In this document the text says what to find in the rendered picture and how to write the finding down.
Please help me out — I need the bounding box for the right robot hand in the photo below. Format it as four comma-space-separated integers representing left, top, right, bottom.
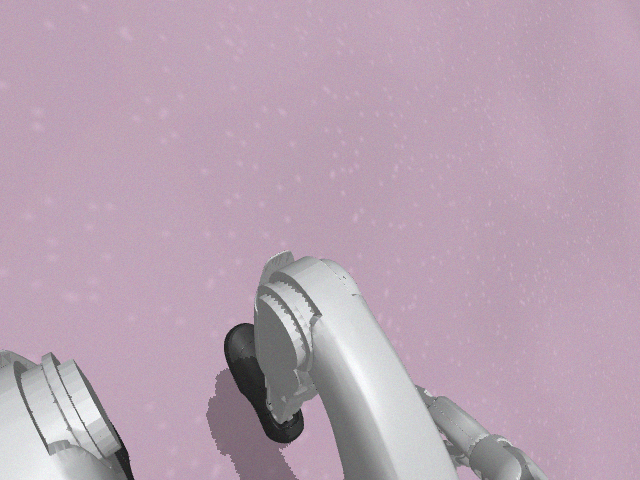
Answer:
415, 385, 491, 471

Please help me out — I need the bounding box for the right robot arm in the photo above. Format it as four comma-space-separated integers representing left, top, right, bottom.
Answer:
469, 435, 549, 480

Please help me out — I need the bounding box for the left robot foot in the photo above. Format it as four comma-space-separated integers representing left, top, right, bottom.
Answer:
110, 421, 134, 480

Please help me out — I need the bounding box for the right robot foot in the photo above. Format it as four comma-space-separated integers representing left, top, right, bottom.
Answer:
224, 323, 304, 443

